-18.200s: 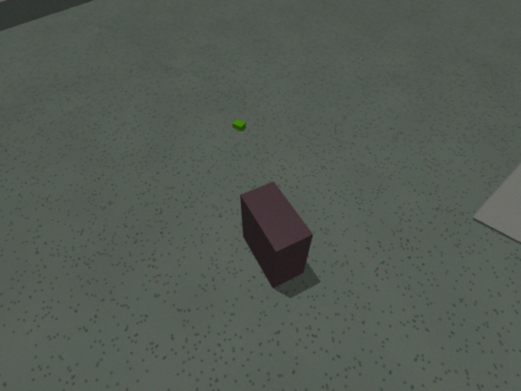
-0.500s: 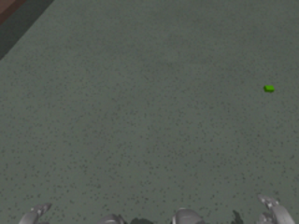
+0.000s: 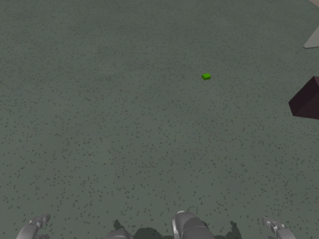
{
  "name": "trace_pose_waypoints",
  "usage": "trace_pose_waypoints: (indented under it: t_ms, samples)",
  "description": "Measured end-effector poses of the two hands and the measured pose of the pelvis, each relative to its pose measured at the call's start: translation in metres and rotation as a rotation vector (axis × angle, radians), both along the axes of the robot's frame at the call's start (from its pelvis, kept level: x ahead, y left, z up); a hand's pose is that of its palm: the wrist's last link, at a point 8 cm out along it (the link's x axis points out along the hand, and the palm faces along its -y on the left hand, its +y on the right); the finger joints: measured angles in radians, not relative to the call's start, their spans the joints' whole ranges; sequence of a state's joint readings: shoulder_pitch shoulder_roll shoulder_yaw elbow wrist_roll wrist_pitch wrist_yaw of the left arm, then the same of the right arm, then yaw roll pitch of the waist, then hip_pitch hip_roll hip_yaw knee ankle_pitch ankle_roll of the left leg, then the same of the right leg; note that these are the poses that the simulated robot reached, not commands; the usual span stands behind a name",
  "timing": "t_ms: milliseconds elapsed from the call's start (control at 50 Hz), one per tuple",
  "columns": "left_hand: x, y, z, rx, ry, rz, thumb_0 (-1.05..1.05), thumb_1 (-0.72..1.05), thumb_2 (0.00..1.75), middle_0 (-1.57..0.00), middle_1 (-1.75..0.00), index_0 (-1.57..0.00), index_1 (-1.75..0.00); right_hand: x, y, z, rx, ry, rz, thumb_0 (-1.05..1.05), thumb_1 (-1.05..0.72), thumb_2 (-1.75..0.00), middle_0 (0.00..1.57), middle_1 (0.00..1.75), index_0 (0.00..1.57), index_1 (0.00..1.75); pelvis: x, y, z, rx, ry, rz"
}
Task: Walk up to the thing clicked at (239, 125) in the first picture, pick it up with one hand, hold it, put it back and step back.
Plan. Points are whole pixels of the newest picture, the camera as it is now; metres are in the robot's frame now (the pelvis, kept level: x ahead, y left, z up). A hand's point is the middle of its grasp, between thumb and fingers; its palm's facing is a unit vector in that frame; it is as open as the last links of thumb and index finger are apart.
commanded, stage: walk up
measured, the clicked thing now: (206, 76) +1.43 -0.52 -0.75
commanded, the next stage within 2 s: none
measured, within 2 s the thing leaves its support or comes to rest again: neither
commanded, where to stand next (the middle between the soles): +0.07 -0.02 m, yaw -31 degrees
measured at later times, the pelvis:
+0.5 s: pelvis +0.00 -0.02 -0.02, yaw -17 degrees
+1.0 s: pelvis -0.01 -0.02 -0.02, yaw -28 degrees
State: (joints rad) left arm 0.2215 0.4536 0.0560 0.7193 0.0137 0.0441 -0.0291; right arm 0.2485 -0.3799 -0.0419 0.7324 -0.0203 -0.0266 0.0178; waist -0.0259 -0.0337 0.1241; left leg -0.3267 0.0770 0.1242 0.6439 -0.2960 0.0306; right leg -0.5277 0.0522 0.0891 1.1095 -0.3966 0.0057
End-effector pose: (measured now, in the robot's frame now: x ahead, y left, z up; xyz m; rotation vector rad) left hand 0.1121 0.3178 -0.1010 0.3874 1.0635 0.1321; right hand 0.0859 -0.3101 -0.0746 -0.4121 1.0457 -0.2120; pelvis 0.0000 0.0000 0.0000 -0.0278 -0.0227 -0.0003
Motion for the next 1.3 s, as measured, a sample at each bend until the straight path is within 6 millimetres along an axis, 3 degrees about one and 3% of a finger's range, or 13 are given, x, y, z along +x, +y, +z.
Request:
trace_pose_waypoints:
  t_ms: [140,240,280,380,500,560,640,740,860,980,1140,1300]
  samples:
    - [0.030,-0.023,0.004,0.000,0.036,-0.117,0.00,0.90,0.90,-0.20,-0.30,-0.20,-0.30,-0.056,-0.033,0.005,-0.035,0.050,-0.113,0.00,-0.90,-0.90,0.21,0.30,0.20,0.30,0.002,-0.007,0.002,-0.006,0.015,-0.098]
    - [0.049,-0.046,-0.001,0.047,-0.006,-0.169,0.00,0.90,0.90,-0.20,-0.30,-0.20,-0.30,-0.087,-0.059,-0.021,-0.023,0.081,-0.203,0.00,-0.90,-0.90,0.21,0.30,0.20,0.30,0.001,-0.025,-0.016,-0.014,0.011,-0.149]
    - [0.051,-0.054,-0.001,0.056,-0.015,-0.190,0.00,0.90,0.90,-0.20,-0.30,-0.20,-0.30,-0.094,-0.061,-0.030,-0.009,0.097,-0.246,0.00,-0.90,-0.90,0.21,0.30,0.20,0.30,0.000,-0.028,-0.018,-0.008,0.002,-0.177]
    - [0.053,-0.066,0.002,0.062,0.005,-0.226,0.00,0.90,0.90,-0.21,-0.30,-0.21,-0.30,-0.094,-0.049,-0.041,0.044,0.073,-0.281,0.01,-0.90,-0.90,0.20,0.30,0.20,0.30,0.002,-0.028,-0.016,0.012,-0.003,-0.245]
    - [0.069,-0.063,-0.010,0.057,0.002,-0.276,0.00,0.90,0.90,-0.21,-0.30,-0.21,-0.30,-0.096,-0.028,-0.049,0.056,0.048,-0.301,0.01,-0.90,-0.90,0.21,0.30,0.20,0.30,0.005,-0.016,-0.023,0.024,0.001,-0.299]
    - [0.081,-0.060,-0.020,0.049,-0.002,-0.281,0.00,0.90,0.90,-0.21,-0.30,-0.21,-0.30,-0.103,-0.017,-0.050,0.045,0.038,-0.316,0.00,-0.90,-0.90,0.21,0.30,0.20,0.30,0.003,-0.008,-0.029,0.044,-0.009,-0.319]
    - [0.091,-0.064,-0.020,0.046,0.008,-0.321,0.00,0.90,0.90,-0.21,-0.30,-0.20,-0.30,-0.121,-0.010,-0.041,0.046,0.037,-0.356,0.00,-0.90,-0.90,0.21,0.30,0.20,0.30,-0.001,-0.006,-0.023,0.018,-0.017,-0.361]
    - [0.096,-0.073,-0.012,0.041,0.015,-0.364,0.00,0.90,0.90,-0.21,-0.30,-0.20,-0.30,-0.150,-0.020,-0.031,0.026,0.060,-0.393,0.00,-0.90,-0.90,0.21,0.30,0.20,0.30,-0.006,-0.013,-0.016,0.007,-0.008,-0.401]
    - [0.087,-0.083,-0.011,0.083,0.005,-0.394,0.00,0.90,0.90,-0.21,-0.30,-0.20,-0.30,-0.177,-0.042,-0.043,0.015,0.086,-0.469,0.00,-0.90,-0.90,0.21,0.30,0.20,0.30,-0.013,-0.025,-0.024,-0.006,-0.017,-0.439]
    - [0.079,-0.089,-0.012,0.077,0.042,-0.423,0.00,0.90,0.90,-0.21,-0.30,-0.21,-0.30,-0.179,-0.037,-0.047,0.034,0.061,-0.502,0.01,-0.90,-0.90,0.21,0.30,0.20,0.30,-0.012,-0.019,-0.022,0.017,-0.017,-0.476]
    - [0.091,-0.101,-0.017,0.038,0.047,-0.445,0.00,0.90,0.90,-0.21,-0.30,-0.21,-0.30,-0.188,-0.006,-0.051,0.101,0.085,-0.533,0.00,-0.90,-0.90,0.21,0.30,0.20,0.30,-0.010,-0.016,-0.016,0.018,-0.024,-0.505]
    - [0.109,-0.108,-0.010,0.031,0.071,-0.471,0.00,0.90,0.90,-0.21,-0.30,-0.21,-0.30,-0.189,0.008,-0.047,0.129,0.099,-0.584,0.00,-0.90,-0.90,0.21,0.30,0.20,0.30,-0.001,-0.010,-0.005,0.029,-0.019,-0.536]
